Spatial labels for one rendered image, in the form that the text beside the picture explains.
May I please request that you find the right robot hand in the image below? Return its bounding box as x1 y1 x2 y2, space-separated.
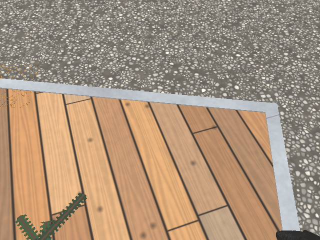
276 230 320 240

